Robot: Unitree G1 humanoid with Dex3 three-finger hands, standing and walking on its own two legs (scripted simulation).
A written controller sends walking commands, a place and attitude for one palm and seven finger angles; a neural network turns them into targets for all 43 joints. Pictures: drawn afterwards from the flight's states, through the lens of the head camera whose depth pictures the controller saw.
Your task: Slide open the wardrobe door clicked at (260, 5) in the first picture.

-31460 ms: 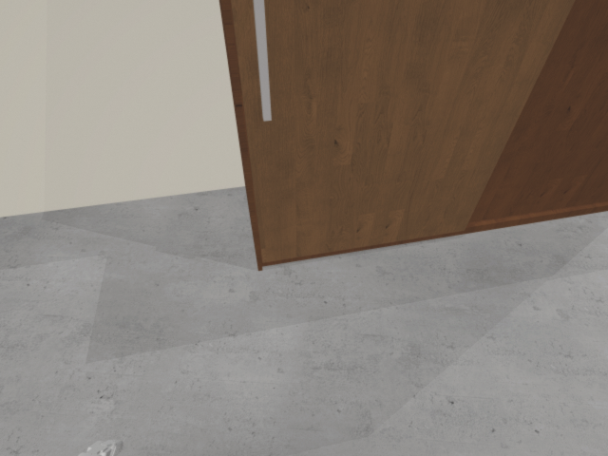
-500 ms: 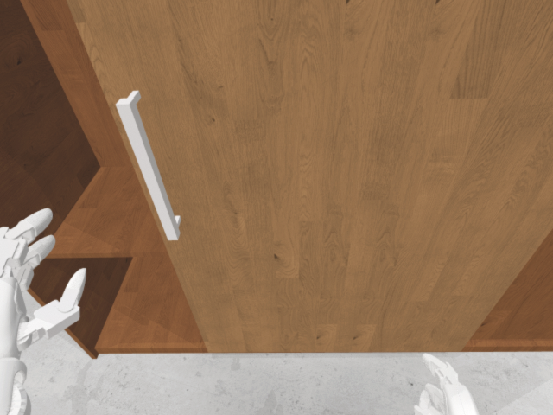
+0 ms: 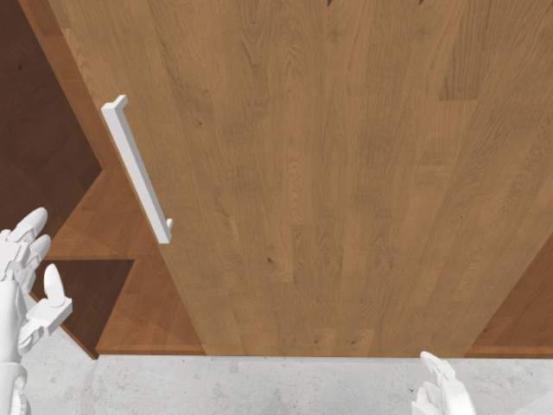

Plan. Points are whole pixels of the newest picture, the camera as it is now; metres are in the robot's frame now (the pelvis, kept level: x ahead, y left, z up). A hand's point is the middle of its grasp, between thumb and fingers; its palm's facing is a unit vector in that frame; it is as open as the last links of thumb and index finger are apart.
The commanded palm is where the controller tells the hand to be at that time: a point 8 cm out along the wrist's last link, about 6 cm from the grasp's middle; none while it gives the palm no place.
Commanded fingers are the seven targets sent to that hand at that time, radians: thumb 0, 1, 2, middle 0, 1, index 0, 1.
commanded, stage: step back with the hand held close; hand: left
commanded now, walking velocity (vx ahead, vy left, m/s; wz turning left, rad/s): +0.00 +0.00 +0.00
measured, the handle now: (146, 177) +0.48 +0.32 +0.11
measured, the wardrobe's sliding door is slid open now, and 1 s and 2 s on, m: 0.43 0.43 0.43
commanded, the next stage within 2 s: stop stepping back and stand still in 1.06 s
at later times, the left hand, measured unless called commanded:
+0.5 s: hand out of the picture +0.14 +0.32 +0.16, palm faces +0.43 -0.76 -0.49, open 7.4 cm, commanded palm +0.09 +0.35 +0.17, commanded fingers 0.00 0.90 0.90 -0.20 -0.30 -0.20 -0.30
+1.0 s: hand out of the picture +0.04 +0.41 +0.16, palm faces +0.53 -0.78 -0.34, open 7.5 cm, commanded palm -0.05 +0.44 +0.17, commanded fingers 0.00 0.90 0.90 -0.20 -0.30 -0.20 -0.30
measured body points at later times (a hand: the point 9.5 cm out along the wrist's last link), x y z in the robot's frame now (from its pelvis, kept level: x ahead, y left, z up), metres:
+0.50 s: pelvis -0.05 +0.05 -0.01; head -0.05 +0.03 +0.44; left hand +0.11 +0.36 +0.19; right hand +0.13 -0.18 -0.10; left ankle +0.06 +0.15 -0.74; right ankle -0.08 -0.05 -0.74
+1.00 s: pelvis -0.16 +0.13 -0.02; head -0.16 +0.16 +0.43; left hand +0.00 +0.45 +0.18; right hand +0.04 -0.09 -0.08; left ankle +0.05 +0.15 -0.73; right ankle -0.16 -0.02 -0.70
